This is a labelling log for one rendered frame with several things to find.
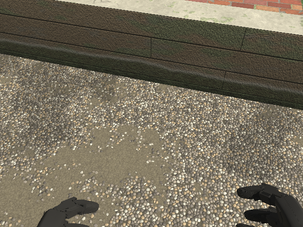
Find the left robot hand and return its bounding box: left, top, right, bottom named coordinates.
left=37, top=197, right=99, bottom=227

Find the right robot hand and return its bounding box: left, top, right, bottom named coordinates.
left=236, top=183, right=303, bottom=227

